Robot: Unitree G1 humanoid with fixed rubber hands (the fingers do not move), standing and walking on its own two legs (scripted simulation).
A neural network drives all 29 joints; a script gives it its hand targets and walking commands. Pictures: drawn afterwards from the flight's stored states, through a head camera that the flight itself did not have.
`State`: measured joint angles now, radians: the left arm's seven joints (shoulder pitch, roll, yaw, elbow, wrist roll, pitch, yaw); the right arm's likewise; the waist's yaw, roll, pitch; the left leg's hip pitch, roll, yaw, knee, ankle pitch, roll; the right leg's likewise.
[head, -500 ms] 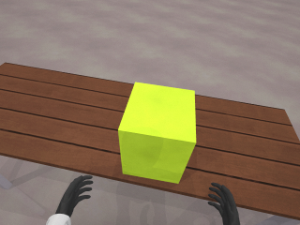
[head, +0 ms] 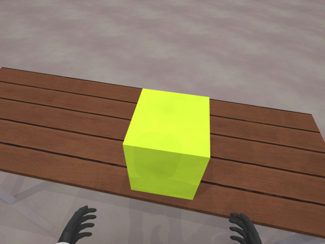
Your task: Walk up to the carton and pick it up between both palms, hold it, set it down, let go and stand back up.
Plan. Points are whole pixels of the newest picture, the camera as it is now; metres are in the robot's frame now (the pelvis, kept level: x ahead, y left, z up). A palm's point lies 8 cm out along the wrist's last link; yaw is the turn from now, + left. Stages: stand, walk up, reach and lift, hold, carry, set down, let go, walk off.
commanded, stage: set down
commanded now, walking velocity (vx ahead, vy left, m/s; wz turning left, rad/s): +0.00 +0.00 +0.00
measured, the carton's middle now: (168, 145) +0.41 +0.01 -0.02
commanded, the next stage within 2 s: let go in 0.40 s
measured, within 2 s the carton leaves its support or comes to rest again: neither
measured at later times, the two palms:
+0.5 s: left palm out of the picture +0.13 +0.23 -0.08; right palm out of the picture +0.14 -0.22 -0.09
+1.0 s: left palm out of the picture +0.13 +0.22 -0.09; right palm out of the picture +0.13 -0.25 -0.09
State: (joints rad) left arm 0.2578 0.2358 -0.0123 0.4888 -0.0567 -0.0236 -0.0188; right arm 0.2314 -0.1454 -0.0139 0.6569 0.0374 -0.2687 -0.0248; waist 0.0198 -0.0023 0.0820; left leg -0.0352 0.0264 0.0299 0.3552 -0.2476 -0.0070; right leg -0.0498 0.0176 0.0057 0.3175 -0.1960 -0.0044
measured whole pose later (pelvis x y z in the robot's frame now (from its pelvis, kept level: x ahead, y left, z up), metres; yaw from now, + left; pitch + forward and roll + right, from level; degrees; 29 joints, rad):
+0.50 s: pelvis -0.01 +0.00 +0.00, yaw +0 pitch -4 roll +0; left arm 0.20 0.21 -0.01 0.53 -0.01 0.13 0.01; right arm 0.18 -0.16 -0.03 0.75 -0.02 -0.20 0.02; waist 0.02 0.00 0.08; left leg -0.05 0.03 0.04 0.36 -0.23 -0.01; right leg -0.08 0.02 0.00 0.34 -0.19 -0.01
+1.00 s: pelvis -0.01 -0.01 +0.00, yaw +0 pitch -2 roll +0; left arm 0.21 0.20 -0.01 0.57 0.01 0.05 0.01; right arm 0.20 -0.22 -0.04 0.72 -0.02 -0.12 0.00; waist 0.02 0.00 0.03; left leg -0.14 0.03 0.04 0.44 -0.26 -0.01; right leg -0.16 0.02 0.00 0.42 -0.22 -0.01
